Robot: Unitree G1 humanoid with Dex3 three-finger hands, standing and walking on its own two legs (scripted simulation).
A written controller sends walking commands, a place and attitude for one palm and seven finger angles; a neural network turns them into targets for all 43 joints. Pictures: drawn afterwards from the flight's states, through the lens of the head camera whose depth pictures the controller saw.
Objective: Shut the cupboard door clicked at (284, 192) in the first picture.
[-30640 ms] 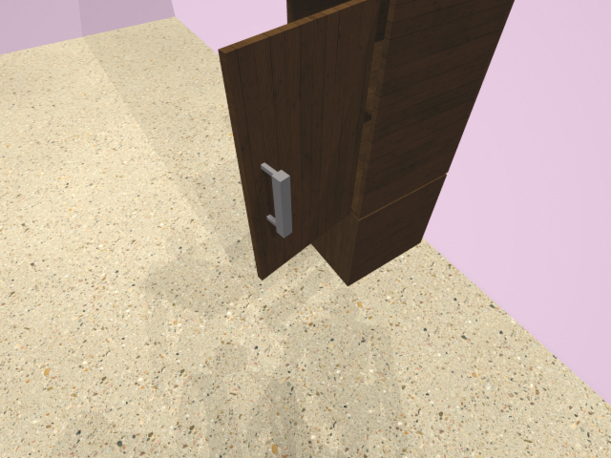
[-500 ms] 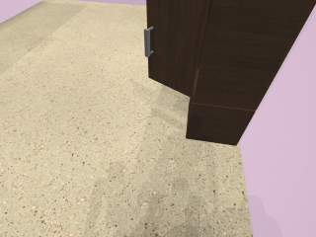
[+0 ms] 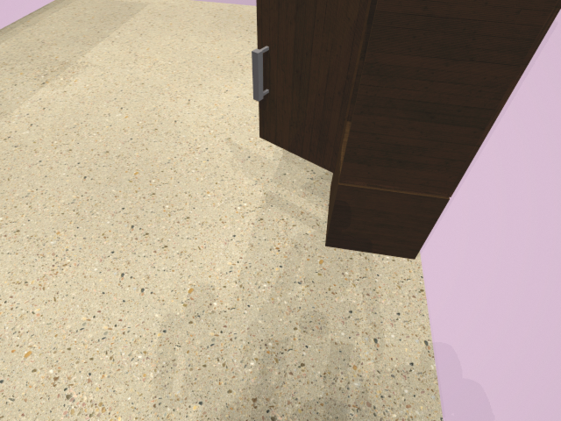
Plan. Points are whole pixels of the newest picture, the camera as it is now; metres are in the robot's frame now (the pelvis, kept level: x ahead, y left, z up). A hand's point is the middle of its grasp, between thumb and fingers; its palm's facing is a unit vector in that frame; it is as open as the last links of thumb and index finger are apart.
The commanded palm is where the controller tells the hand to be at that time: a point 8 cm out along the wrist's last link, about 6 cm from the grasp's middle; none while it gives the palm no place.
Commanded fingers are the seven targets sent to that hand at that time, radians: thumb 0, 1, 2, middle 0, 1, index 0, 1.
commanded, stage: look to check the result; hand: left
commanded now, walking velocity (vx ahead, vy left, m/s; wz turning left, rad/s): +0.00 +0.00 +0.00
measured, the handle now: (262, 73) +1.13 +0.11 -0.06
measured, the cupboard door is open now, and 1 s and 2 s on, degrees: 63 63 63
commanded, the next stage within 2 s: walk to a spot facing it in 0.48 s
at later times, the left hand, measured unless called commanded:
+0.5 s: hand out of the picture +0.07 +0.19 -0.17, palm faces -0.01 -0.97 -0.25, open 7.4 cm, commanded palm none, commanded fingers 0.00 0.90 0.90 -0.20 -0.30 -0.20 -0.30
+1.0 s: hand out of the picture +0.06 +0.21 -0.21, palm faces +0.20 -0.95 -0.22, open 7.4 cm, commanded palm none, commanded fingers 0.00 0.90 0.90 -0.20 -0.30 -0.20 -0.30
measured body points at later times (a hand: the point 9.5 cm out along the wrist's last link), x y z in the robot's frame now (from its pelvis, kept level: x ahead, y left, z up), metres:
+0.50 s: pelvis +0.03 -0.01 +0.00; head +0.05 -0.01 +0.45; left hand +0.07 +0.25 -0.15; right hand +0.08 -0.27 -0.15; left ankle +0.06 +0.09 -0.74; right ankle +0.01 -0.13 -0.74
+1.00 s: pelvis +0.04 +0.01 -0.03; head +0.08 +0.04 +0.42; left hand +0.05 +0.26 -0.19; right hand +0.13 -0.24 -0.17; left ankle +0.06 +0.10 -0.75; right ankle +0.01 -0.13 -0.74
